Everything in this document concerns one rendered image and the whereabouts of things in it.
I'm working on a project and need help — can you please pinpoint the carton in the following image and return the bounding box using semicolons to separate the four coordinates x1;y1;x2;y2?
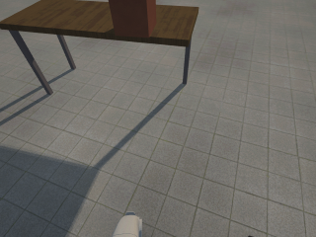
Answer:
108;0;157;39

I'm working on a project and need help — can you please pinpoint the robot left shin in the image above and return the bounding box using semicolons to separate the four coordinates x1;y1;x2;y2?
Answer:
125;211;136;216

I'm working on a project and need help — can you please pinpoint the table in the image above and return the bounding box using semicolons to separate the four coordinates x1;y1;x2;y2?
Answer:
0;0;199;95

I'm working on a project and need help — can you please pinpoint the robot left thigh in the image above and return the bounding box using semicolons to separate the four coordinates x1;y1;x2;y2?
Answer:
112;215;142;237

